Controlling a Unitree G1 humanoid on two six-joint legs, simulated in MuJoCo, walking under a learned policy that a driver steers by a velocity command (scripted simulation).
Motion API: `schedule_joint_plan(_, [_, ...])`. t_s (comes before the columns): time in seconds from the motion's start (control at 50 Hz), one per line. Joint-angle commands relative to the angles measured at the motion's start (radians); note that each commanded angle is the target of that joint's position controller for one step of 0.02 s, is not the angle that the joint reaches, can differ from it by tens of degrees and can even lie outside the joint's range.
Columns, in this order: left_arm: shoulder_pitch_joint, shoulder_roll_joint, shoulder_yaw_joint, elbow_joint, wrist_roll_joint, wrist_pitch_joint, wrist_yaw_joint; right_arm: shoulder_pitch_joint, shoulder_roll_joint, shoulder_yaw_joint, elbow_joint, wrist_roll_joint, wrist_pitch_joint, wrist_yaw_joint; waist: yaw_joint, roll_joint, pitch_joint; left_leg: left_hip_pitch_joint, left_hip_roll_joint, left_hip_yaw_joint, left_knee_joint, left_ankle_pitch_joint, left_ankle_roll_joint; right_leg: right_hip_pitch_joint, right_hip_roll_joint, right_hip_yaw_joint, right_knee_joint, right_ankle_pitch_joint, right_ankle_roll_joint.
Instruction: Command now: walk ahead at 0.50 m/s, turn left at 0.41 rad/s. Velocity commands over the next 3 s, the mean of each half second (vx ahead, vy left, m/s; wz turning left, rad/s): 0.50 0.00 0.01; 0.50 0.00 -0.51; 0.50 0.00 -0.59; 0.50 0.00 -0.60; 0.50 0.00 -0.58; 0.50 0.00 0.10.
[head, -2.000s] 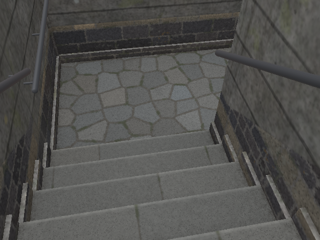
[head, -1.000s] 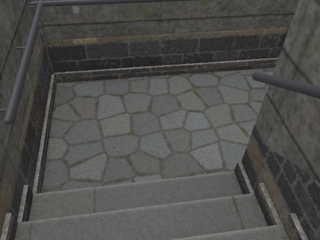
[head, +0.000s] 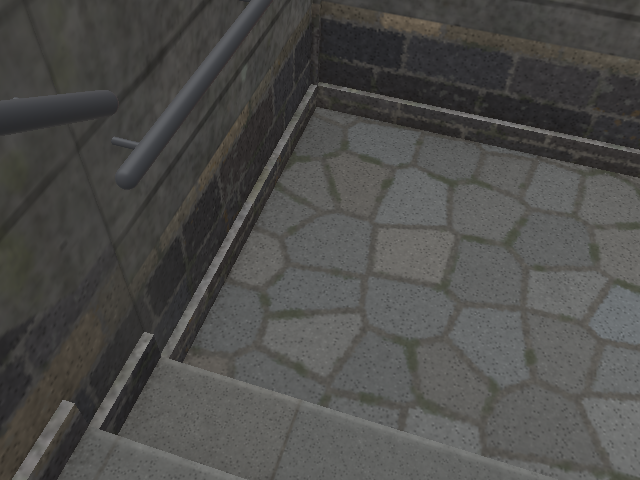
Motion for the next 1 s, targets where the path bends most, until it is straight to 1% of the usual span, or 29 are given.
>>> schedule_joint_plan(0.02, [0.251,0.076,0.031,0.016,0.008,-0.001,-0.019,-0.019,-0.188,-0.042,-0.068,-0.026,-0.037,-0.033,0.091,0.075,-0.129,-0.044,0.293,-0.352,-0.186,0.576,0.224,0.137,-0.007,-0.001,-0.129,0.337,0.023])
schedule_joint_plan(0.1, [-0.053,0.101,0.035,-0.101,0.007,-0.015,-0.069,0.099,-0.06,-0.012,-0.026,0.04,-0.049,-0.082,0.002,0.081,0.011,0.029,0.193,-0.292,-0.071,0.018,0.153,-0.038,0.001,0.067,-0.625,0.744,-0.041])
schedule_joint_plan(0.16, [-0.059,0.057,0.027,-0.115,0.03,-0.011,-0.083,0.059,-0.104,-0.013,-0.049,0.021,-0.038,-0.095,-0.003,0.118,0.007,-0.18,0.145,-0.246,-0.013,-0.117,0.139,0.253,0.063,0.001,-0.705,0.892,-0.04])
schedule_joint_plan(0.26, [-0.129,0.055,0.014,-0.164,-0.015,-0.01,-0.121,0.129,-0.113,-0.017,-0.041,0.014,-0.015,-0.098,-0.096,0.113,0.078,0.053,0.203,-0.344,0.21,-0.073,0.154,0.131,0.031,0.051,-0.893,0.648,-0.062])
schedule_joint_plan(0.3, [-0.041,0.08,0.025,-0.125,-0.036,-0.024,-0.128,0.11,-0.118,-0.016,-0.039,0.013,-0.01,-0.108,-0.08,0.146,0.095,0.124,0.231,-0.355,0.331,0.096,0.146,0.148,0.001,0.046,-0.985,0.546,-0.085])
schedule_joint_plan(0.34, [0.281,0.1,0.056,0.005,-0.044,-0.018,-0.118,0.025,-0.095,-0.008,-0.023,0.011,-0.017,-0.096,0.066,0.145,0.044,-0.045,0.231,-0.282,0.572,0.247,0.105,0.556,-0.028,-0.013,-1.091,0.584,-0.144])
schedule_joint_plan(0.36, [0.528,0.118,0.061,0.113,-0.011,-0.009,-0.12,-0.019,-0.084,-0.012,-0.004,0.018,-0.041,-0.07,0.182,0.0,-0.051,-0.196,0.118,-0.104,1.015,0.203,0.035,0.86,-0.019,-0.024,-1.047,0.724,-0.208])
schedule_joint_plan(0.38, [0.632,0.099,0.037,0.185,-0.004,0.002,-0.126,0.102,-0.023,-0.008,-0.007,0.0,-0.068,-0.037,0.118,-0.359,-0.103,-0.596,-0.015,0.052,1.501,-0.528,-0.05,1.157,-0.082,0.077,-0.745,1.026,-0.275])
schedule_joint_plan(0.4, [0.528,0.086,0.02,0.151,-0.032,0.007,-0.13,0.187,-0.064,-0.003,-0.049,0.011,-0.09,-0.022,0.041,-0.448,-0.155,-0.731,0.05,0.011,1.548,-0.5,-0.067,1.175,-0.103,0.239,-0.755,0.994,-0.306])
schedule_joint_plan(0.42, [0.487,0.105,0.023,0.116,-0.039,0.022,-0.126,0.136,-0.102,-0.007,-0.076,0.009,-0.092,-0.023,0.049,-0.355,-0.197,-0.762,0.071,0.02,1.532,-0.448,-0.099,1.145,-0.149,0.331,-0.831,0.819,-0.365])
schedule_joint_plan(0.44, [0.436,0.221,0.059,0.116,-0.026,0.027,-0.107,0.006,-0.082,0.002,-0.153,0.05,-0.097,-0.037,0.054,-0.217,-0.169,-0.826,0.102,0.007,1.403,-0.323,-0.094,1.056,-0.234,0.592,-1.003,0.282,-0.452])
schedule_joint_plan(0.46, [0.323,0.126,0.022,0.066,0.008,0.027,-0.101,-0.13,-0.12,-0.01,-0.177,0.059,-0.068,-0.065,0.029,0.073,-0.076,-0.797,0.16,-0.026,1.258,-0.176,-0.077,0.854,-0.236,0.653,-1.088,-0.026,-0.416])
schedule_joint_plan(0.48, [0.222,0.164,0.025,0.037,0.023,0.009,-0.092,-0.187,-0.099,-0.004,-0.219,0.046,-0.054,-0.083,-0.022,0.02,0.008,-0.742,0.178,-0.057,1.187,-0.172,-0.073,0.663,-0.247,0.739,-1.074,-0.034,-0.428])
schedule_joint_plan(0.52, [0.146,0.073,-0.006,-0.003,0.011,-0.019,-0.078,-0.116,-0.124,-0.022,-0.189,0.009,-0.052,-0.09,-0.094,0.013,0.066,-0.664,0.235,-0.118,0.788,0.074,-0.065,0.483,-0.115,0.526,-0.999,0.135,-0.331])
schedule_joint_plan(0.56, [0.208,0.09,0.005,-0.001,-0.023,-0.02,-0.029,-0.247,-0.082,-0.016,-0.242,-0.056,-0.061,-0.078,-0.035,-0.047,0.045,-0.378,0.197,-0.036,0.29,0.359,-0.129,0.339,0.023,0.327,-1.044,0.349,-0.304])
schedule_joint_plan(0.6, [0.239,0.101,0.007,0.028,0.0,-0.002,-0.02,-0.102,-0.039,-0.011,-0.191,-0.026,-0.059,-0.04,-0.085,-0.14,-0.101,-0.123,0.146,-0.002,0.42,0.536,-0.137,0.308,0.015,0.298,-0.966,0.596,-0.323])
schedule_joint_plan(0.64, [0.407,0.054,0.008,0.065,-0.056,-0.019,-0.01,-0.247,-0.115,-0.029,-0.236,-0.005,-0.076,-0.025,0.008,-0.018,-0.032,-0.566,0.187,-0.139,0.195,0.568,-0.096,0.722,0.006,0.407,-0.839,0.356,-0.335])
schedule_joint_plan(0.68, [0.446,0.029,0.008,0.061,-0.068,-0.008,0.003,-0.428,-0.101,-0.018,-0.299,-0.028,-0.104,-0.004,0.072,0.023,0.01,-0.586,0.177,-0.158,-0.074,0.692,-0.074,0.771,0.039,0.432,-0.775,0.168,-0.3])
schedule_joint_plan(0.7, [0.4,0.03,0.006,0.045,-0.045,0.005,0.015,-0.462,-0.072,-0.01,-0.318,-0.055,-0.115,0.014,0.081,0.039,0.029,-0.354,0.131,-0.088,-0.185,0.88,-0.069,0.544,0.113,0.346,-0.763,0.07,-0.26])
schedule_joint_plan(0.72, [0.365,0.035,0.003,0.041,-0.04,0.014,0.011,-0.457,-0.038,-0.007,-0.333,-0.044,-0.113,0.022,0.081,-0.006,0.039,-0.142,0.093,-0.032,-0.21,0.943,-0.077,0.359,0.15,0.313,-0.767,0.002,-0.249])
schedule_joint_plan(0.78, [0.347,0.032,0.003,0.037,-0.044,0.042,0.011,-0.378,-0.03,-0.015,-0.378,-0.002,-0.085,0.013,0.072,-0.102,0.042,0.036,0.088,-0.067,-0.217,0.804,-0.108,0.3,0.179,0.356,-0.664,-0.025,-0.261])
schedule_joint_plan(0.84, [0.336,0.037,0.01,0.024,-0.053,0.061,0.018,-0.297,-0.072,-0.029,-0.352,0.011,-0.093,0.0,0.065,-0.071,0.036,0.009,0.185,-0.149,-0.459,0.721,-0.082,0.581,0.19,0.393,-0.413,0.039,-0.246])
schedule_joint_plan(0.88, [0.299,0.027,-0.005,0.057,-0.032,0.065,0.005,0.096,-0.12,-0.071,-0.21,0.0,-0.089,0.002,-0.101,-0.014,-0.035,0.459,0.267,-0.098,-0.487,0.863,-0.081,0.338,0.247,0.276,0.004,-0.108,-0.186])
schedule_joint_plan(0.9, [0.345,-0.039,-0.013,0.09,-0.02,0.046,-0.03,0.321,-0.132,-0.075,-0.137,0.003,-0.074,0.007,-0.172,0.121,-0.136,0.824,0.364,-0.146,-0.237,0.985,-0.044,0.023,0.32,0.207,0.374,-0.552,-0.142])
schedule_joint_plan(0.92, [0.511,-0.045,-0.016,0.07,-0.059,0.033,-0.054,0.337,-0.158,-0.055,-0.111,-0.003,-0.073,0.019,-0.08,0.361,-0.196,1.025,0.468,-0.227,0.055,1.188,0.014,-0.278,0.314,0.21,0.694,-0.647,-0.109])
schedule_joint_plan(0.94, [0.533,-0.001,-0.02,0.052,-0.077,0.018,-0.061,0.318,-0.188,-0.063,-0.116,0.011,-0.056,0.028,-0.077,0.453,-0.252,1.013,0.527,-0.305,0.029,1.074,0.068,-0.387,0.246,0.182,0.789,-0.582,-0.075])
schedule_joint_plan(0.96, [0.4,0.055,-0.018,-0.039,-0.085,0.015,-0.051,0.272,-0.255,-0.086,-0.1,0.024,-0.053,0.034,-0.069,0.386,-0.247,0.889,0.612,-0.477,-0.16,0.4,0.218,-0.452,0.173,0.078,0.699,-0.439,-0.043])
schedule_joint_plan(0.98, [0.228,0.082,-0.006,-0.064,-0.069,0.035,-0.029,0.168,-0.162,-0.058,-0.104,-0.009,-0.048,0.026,-0.061,0.097,-0.127,0.609,0.573,-0.501,-0.357,-0.065,0.215,-0.409,0.12,0.009,0.664,-0.268,-0.063])
schedule_joint_plan(1.0, [0.144,0.096,0.001,-0.103,-0.073,0.053,-0.007,0.067,-0.152,-0.045,-0.111,-0.022,-0.059,0.013,-0.026,0.128,0.006,0.367,0.605,-0.563,-0.414,-0.033,0.251,-0.355,0.086,0.007,0.671,-0.18,-0.072])
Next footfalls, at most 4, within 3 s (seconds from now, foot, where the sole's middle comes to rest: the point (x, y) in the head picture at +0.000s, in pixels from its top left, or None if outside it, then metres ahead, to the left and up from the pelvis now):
0.36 right None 0.31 -0.19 -0.93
0.88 left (329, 457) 0.67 -0.01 -1.11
1.50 right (459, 405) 0.91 -0.42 -1.29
1.90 left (452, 312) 1.26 -0.44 -1.29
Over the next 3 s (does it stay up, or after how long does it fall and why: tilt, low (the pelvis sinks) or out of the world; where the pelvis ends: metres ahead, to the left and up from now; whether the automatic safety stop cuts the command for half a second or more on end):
stays up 1.29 -0.94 -0.54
